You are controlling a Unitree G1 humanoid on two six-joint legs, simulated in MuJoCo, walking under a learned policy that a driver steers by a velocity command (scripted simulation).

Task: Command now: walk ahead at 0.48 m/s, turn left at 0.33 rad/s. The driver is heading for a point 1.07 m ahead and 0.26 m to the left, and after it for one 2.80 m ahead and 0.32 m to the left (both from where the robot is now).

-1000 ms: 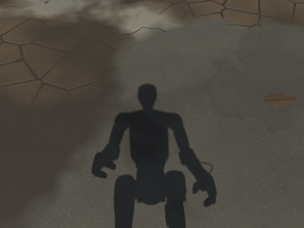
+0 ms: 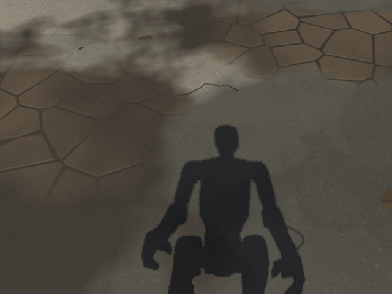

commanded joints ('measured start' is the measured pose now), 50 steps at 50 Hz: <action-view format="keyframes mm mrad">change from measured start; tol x32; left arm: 1 76 80 13 -5 -9 -34 9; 40 -335 101 -5 -256 7 27 -30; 46 235 327 67 -129 41 -4 12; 50 -4 121 21 -131 2 8 -10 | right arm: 1 30 -30 -13 -35 -6 19 15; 12 -340 -6 15 -191 -7 19 41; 19 102 -226 -76 -93 -32 14 -1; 50 36 -130 -12 -138 -1 -29 -9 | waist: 1 -5 -112 29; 41 -58 44 27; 46 115 -247 -345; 50 30 -68 -18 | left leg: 1 -157 48 -27 16 87 -6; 17 125 -146 190 -508 47 131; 20 735 300 -739 -786 2 400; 31 278 48 -249 -903 413 185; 44 472 63 -194 -548 897 63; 47 -108 -180 -104 181 -221 6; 50 -135 -38 -99 105 -36 9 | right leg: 1 65 -275 188 -259 135 -58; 16 324 -294 -117 108 1071 -21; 18 174 -281 -123 513 850 -8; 20 -466 24 51 1131 -355 66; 40 -450 -80 114 225 185 73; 44 -38 4 90 88 74 -7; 46 480 -396 655 33 -89 -166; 50 87 -310 528 -175 -100 -142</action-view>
